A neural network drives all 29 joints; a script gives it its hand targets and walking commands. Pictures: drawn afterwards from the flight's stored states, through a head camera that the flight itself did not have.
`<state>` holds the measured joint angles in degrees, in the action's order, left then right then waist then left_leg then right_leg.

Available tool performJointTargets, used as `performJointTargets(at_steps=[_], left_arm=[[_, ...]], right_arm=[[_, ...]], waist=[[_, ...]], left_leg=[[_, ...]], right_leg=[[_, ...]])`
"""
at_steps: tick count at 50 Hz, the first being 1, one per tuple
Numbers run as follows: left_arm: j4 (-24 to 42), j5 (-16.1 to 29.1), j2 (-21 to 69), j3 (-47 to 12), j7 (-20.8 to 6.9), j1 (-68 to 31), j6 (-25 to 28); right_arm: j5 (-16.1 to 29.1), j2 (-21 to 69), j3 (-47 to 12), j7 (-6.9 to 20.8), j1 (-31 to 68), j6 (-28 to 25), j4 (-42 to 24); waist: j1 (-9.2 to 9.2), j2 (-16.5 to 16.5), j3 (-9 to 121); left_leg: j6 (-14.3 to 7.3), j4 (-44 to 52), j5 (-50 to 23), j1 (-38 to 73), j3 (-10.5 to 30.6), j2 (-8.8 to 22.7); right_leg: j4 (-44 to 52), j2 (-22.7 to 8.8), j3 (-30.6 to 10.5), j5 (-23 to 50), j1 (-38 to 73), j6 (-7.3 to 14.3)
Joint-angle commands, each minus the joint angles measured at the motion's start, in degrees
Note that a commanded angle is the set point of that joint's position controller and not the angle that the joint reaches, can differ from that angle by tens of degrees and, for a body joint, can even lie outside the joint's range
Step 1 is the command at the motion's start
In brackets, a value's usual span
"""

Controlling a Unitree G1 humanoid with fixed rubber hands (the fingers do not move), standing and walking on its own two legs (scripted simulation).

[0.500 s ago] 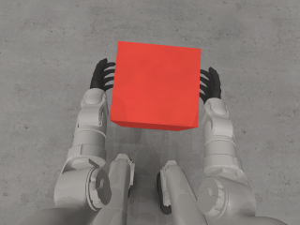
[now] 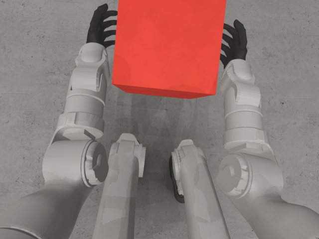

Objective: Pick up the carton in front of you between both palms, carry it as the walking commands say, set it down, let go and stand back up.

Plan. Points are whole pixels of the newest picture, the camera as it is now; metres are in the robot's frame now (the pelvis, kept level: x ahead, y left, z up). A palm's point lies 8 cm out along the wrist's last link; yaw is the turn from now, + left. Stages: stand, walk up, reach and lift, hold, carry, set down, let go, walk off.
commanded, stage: set down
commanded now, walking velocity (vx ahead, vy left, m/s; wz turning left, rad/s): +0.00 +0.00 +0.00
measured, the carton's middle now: (164, 55) +0.52 +0.02 -0.19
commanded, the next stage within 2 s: none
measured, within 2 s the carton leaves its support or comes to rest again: rests again in 0.78 s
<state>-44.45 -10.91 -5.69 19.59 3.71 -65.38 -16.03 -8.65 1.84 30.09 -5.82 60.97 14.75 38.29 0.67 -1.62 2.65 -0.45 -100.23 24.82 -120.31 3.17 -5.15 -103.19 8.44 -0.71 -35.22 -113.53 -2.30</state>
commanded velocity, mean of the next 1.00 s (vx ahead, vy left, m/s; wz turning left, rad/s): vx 0.00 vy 0.00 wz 0.00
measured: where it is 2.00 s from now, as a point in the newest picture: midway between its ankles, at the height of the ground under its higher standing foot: (153, 179)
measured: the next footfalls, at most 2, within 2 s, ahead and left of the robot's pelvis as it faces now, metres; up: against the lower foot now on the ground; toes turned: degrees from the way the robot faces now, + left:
none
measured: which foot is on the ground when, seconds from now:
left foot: down 0.00-1.00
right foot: down 0.00-1.00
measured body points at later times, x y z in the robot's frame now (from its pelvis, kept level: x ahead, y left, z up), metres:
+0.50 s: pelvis +0.00 +0.00 -0.09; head +0.36 +0.02 +0.16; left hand +0.55 +0.18 -0.26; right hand +0.54 -0.12 -0.26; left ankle +0.12 +0.10 -0.45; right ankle +0.07 -0.12 -0.45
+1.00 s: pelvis -0.01 +0.00 -0.12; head +0.35 +0.01 +0.14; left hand +0.54 +0.19 -0.28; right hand +0.53 -0.12 -0.28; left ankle +0.12 +0.10 -0.45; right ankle +0.07 -0.12 -0.45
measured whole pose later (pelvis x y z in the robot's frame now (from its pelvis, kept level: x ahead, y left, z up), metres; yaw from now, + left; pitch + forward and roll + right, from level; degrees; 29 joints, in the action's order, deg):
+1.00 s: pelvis -0.01 +0.00 -0.12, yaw -2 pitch +35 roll -2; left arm -62.1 -1.4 -19.6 14.4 0.6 -83.6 -11.6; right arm -0.9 -6.3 19.9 -9.7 79.7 11.5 53.4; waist -1.7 -1.9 -20.6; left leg -0.8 -124.3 29.3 -129.8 0.5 -1.6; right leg -127.9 10.8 0.9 -38.8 -124.4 -2.3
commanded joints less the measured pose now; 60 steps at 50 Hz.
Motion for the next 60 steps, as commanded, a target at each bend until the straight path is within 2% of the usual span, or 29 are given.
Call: performJointTargets(at_steps=[1, 8, 18, 20, 22, 25, 28, 32, 37, 44, 50, 60], left_arm=[[-0.7, 6.2, 52.1, -24.5, -10.9, -33.1, 1.2], [-3.3, 7.0, 48.3, -23.0, -11.7, -38.2, 1.5], [-4.4, 11.3, 43.3, -24.9, -13.0, -45.0, 2.8], [-3.0, 12.6, 42.9, -25.1, -13.6, -47.2, 3.3], [-2.1, 14.3, 41.8, -25.7, -14.1, -47.5, 4.0], [-0.9, 16.2, 40.9, -26.5, -14.3, -47.7, 4.5], [-2.6, 16.1, 41.5, -25.8, -14.8, -45.2, 4.4], [-5.5, 15.3, 41.4, -24.1, -16.1, -43.4, 4.4], [-6.3, 15.1, 39.4, -22.8, -17.0, -45.5, 5.1], [-8.0, 15.3, 35.9, -21.9, -16.8, -49.1, 6.1], [-13.1, 13.3, 33.8, -18.6, -17.3, -47.6, 5.8], [-17.6, 10.0, 29.7, -14.6, -18.0, -43.9, 4.6]], right_arm=[[6.1, 47.9, -29.0, 13.4, 40.5, -1.0, 0.7], [6.9, 45.3, -28.0, 12.7, 46.2, -1.1, 1.7], [11.6, 42.2, -31.8, 11.2, 54.0, -2.3, 1.5], [12.3, 42.1, -32.9, 10.8, 55.0, -2.5, 1.7], [13.4, 43.0, -35.0, 10.3, 55.5, -3.1, 0.7], [15.8, 44.1, -38.7, 9.6, 57.4, -3.7, -1.7], [16.3, 44.9, -39.8, 9.4, 56.1, -3.9, -0.6], [15.3, 45.3, -38.2, 9.6, 53.6, -3.9, 2.8], [14.2, 44.1, -35.6, 9.5, 53.2, -4.3, 4.9], [13.9, 40.7, -33.5, 9.6, 55.6, -5.0, 6.5], [10.7, 37.4, -28.6, 10.7, 53.3, -4.4, 11.4], [6.3, 32.0, -22.5, 12.6, 48.9, -3.2, 16.2]], waist=[[-0.03, 6.8, 61.2], [-0.4, 6.1, 59.5], [-1.71, 4.6, 59.2], [-2.7, 2.0, 57.7], [-3.44, -0.4, 57.7], [-4.7, -1.7, 60.8], [-5.33, -2.3, 59.7], [-5.33, -2.9, 52.8], [-4.91, -2.0, 46.6], [-4.91, -1.7, 41.0], [-3.94, -1.7, 31.1], [-3.3, -1.6, 19.0]], left_leg=[[2.0, 3.6, -16.5, 52.6, -2.0, -2.2], [1.7, -2.0, -15.2, 46.6, -2.9, -1.8], [0.9, -10.8, -17.5, 42.1, -4.0, -0.7], [0.5, -12.0, -17.4, 37.1, -4.2, -0.7], [0.0, -13.6, -20.4, 37.1, -3.8, -0.7], [-0.6, -15.3, -24.6, 40.0, -3.5, -0.5], [-0.9, -16.4, -25.8, 39.2, -3.4, -0.5], [-0.9, -17.2, -22.3, 32.5, -3.8, -0.3], [-1.0, -17.9, -18.7, 27.2, -4.0, 0.0], [-1.3, -18.7, -15.2, 25.2, -3.6, 0.2], [-1.6, -18.3, -9.5, 22.6, -2.7, 0.3], [-2.2, -17.8, -3.4, 19.7, -1.2, 0.6]], right_leg=[[7.4, 2.5, 3.8, 13.3, 9.6, -0.1], [2.1, 2.1, 4.3, 12.4, 7.3, -0.1], [-5.8, 1.5, 4.7, 15.2, 8.9, -0.4], [-7.2, 1.4, 4.6, 16.1, 10.7, -0.2], [-8.6, 1.6, 4.5, 19.1, 12.1, -0.4], [-10.1, 1.7, 4.3, 22.4, 13.8, -0.5], [-10.9, 1.8, 3.9, 23.4, 13.5, -0.4], [-11.2, 1.7, 3.0, 22.2, 12.0, -0.1], [-11.4, 1.7, 2.1, 20.3, 10.0, 0.5], [-12.3, 1.5, 2.1, 16.4, 8.1, 1.1], [-12.2, 1.3, 2.5, 9.8, 3.3, 1.7], [-12.5, 0.7, 2.6, 3.5, -2.1, 2.5]])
